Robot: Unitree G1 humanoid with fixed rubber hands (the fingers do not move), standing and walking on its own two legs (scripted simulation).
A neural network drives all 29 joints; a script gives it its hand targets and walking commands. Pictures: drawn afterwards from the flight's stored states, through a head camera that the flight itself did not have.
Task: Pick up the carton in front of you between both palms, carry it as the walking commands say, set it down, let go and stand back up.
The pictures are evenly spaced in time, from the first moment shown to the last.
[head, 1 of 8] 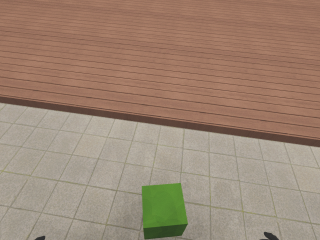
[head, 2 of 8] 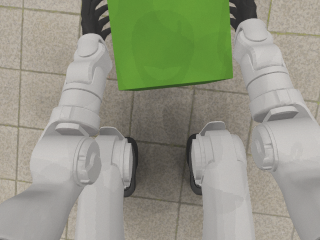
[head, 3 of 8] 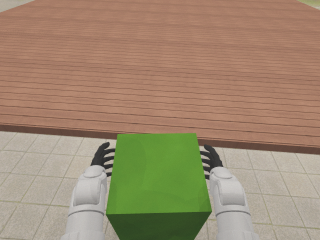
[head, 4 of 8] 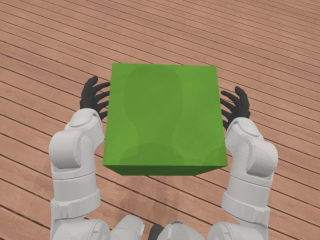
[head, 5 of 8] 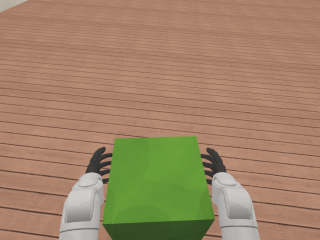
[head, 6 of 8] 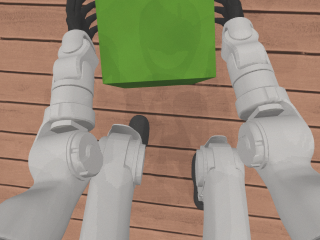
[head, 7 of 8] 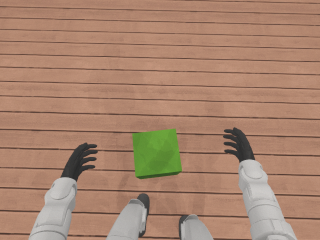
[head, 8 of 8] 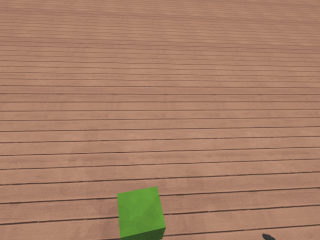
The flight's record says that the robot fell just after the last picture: no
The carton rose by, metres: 0.82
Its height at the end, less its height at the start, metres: +0.08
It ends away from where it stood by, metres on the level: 2.74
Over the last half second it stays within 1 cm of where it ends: yes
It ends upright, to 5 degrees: yes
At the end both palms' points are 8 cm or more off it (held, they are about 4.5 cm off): yes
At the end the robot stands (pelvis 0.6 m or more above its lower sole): yes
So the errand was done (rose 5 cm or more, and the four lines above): yes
